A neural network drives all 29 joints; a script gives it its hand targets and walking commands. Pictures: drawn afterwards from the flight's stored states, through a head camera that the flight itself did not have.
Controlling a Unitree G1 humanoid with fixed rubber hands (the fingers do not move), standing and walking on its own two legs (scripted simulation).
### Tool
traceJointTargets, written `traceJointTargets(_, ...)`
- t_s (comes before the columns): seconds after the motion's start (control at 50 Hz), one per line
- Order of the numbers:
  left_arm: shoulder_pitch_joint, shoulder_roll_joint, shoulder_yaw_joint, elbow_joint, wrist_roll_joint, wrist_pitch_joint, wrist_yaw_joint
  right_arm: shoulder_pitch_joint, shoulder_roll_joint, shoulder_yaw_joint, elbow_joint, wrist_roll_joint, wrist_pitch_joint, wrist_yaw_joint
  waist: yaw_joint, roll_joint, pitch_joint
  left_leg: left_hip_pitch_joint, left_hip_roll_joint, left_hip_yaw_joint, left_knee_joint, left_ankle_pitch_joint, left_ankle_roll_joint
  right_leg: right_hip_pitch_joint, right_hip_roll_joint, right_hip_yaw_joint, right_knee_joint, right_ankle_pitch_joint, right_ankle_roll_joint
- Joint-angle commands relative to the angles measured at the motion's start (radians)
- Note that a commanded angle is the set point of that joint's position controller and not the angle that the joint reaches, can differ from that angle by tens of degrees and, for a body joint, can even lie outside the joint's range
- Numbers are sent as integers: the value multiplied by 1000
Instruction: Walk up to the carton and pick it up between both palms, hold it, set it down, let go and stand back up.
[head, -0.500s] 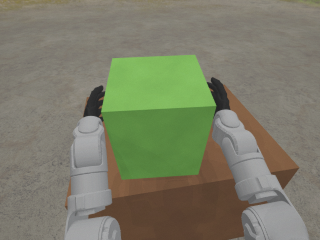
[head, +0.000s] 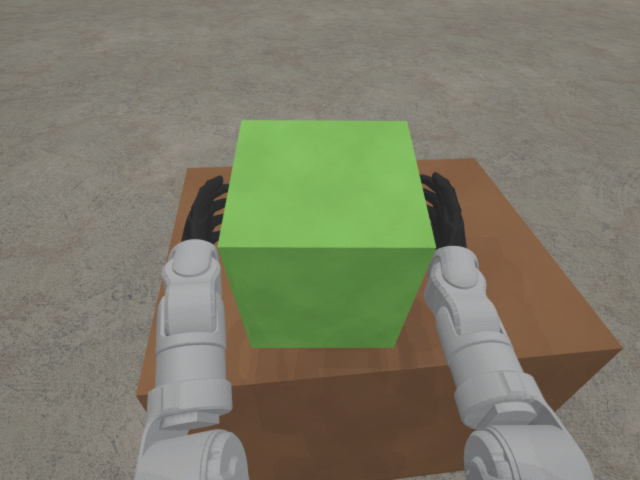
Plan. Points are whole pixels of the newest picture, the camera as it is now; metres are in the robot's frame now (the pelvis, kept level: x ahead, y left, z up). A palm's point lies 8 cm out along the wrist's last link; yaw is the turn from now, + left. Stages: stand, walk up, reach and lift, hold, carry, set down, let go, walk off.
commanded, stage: set down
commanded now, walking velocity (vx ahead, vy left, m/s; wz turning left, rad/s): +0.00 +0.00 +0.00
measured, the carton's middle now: (323, 242) +0.41 +0.02 +0.11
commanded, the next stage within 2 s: none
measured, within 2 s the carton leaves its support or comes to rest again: neither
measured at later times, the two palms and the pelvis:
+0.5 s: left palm (208, 244) +0.38 +0.17 +0.13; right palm (442, 243) +0.38 -0.13 +0.14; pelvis +0.00 +0.00 +0.00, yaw +0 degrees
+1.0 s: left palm (214, 245) +0.41 +0.17 +0.10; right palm (432, 235) +0.41 -0.13 +0.13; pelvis +0.01 +0.00 +0.00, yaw -2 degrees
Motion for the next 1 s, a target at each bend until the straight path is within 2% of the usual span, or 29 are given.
traceJointTargets(0.0, -647, -487, -552, -178, -166, -130, -92, -681, 395, 385, -299, 33, -191, 108, -22, 126, -620, 215, -14, 83, 98, 516, -68, 60, 49, -98, 26, 405, 29)
traceJointTargets(0.04, -669, -499, -609, -208, -188, -164, -62, -678, 402, 425, -304, 55, -207, 105, -23, 147, -696, 240, -9, 68, 128, 611, -84, 58, 53, -94, 37, 465, 26)
traceJointTargets(0.08, -667, -497, -625, -200, -191, -181, -42, -663, 404, 444, -282, 66, -205, 103, -19, 149, -702, 228, -7, 58, 134, 625, -87, 54, 51, -86, 39, 482, 28)
traceJointTargets(0.14, -639, -480, -601, -150, -181, -175, -41, -636, 403, 438, -236, 71, -180, 97, -12, 131, -640, 168, -10, 57, 109, 532, -72, 59, 41, -73, 33, 468, 36)
traceJointTargets(0.2, -611, -463, -541, -90, -159, -152, -64, -615, 402, 413, -177, 64, -150, 91, -7, 104, -557, 107, -17, 64, 72, 417, -50, 81, 28, -65, 31, 451, 48)
traceJointTargets(0.28, -592, -445, -449, -12, -128, -134, -100, -595, 403, 366, -108, 44, -122, 90, -2, 79, -460, 56, -24, 75, 37, 327, -32, 118, 20, -60, 30, 439, 55)
traceJointTargets(0.38, -638, -441, -367, 83, -102, -157, -120, -633, 400, 273, -62, -10, -131, 109, 9, 62, -410, 22, -20, 94, -2, 229, -26, 97, 18, -68, 11, 320, 49)
traceJointTargets(0.46, -740, -477, -382, 130, -123, -225, -96, -700, 425, 208, -56, -63, -175, 136, 20, 83, -515, 72, -10, 105, 10, 259, -45, 32, 30, -85, 0, 243, 33)
traceJointTargets(0.58, -857, -489, -365, 221, -130, -319, -50, -745, 457, 116, 28, -144, -205, 169, 34, 95, -609, 77, -3, 114, 8, 236, -51, -15, 27, -81, -9, 196, 30)
traceJointTargets(0.7, -857, -444, -254, 326, -91, -342, -57, -712, 476, 20, 146, -211, -177, 188, 53, 76, -553, -11, -10, 134, -32, 148, -31, 25, 10, -57, -9, 182, 43)
traceJointTargets(0.86, -827, -417, -171, 373, -53, -353, -73, -680, 491, -19, 195, -242, -161, 192, 62, 70, -508, -8, -12, 148, -20, 250, -32, 68, 17, -54, 14, 287, 53)
traceJointTargets(0.98, -862, -438, -219, 334, -74, -390, -53, -682, 514, -4, 178, -247, -187, 193, 57, 98, -630, 51, -8, 145, 38, 425, -56, 43, 30, -60, 42, 396, 49)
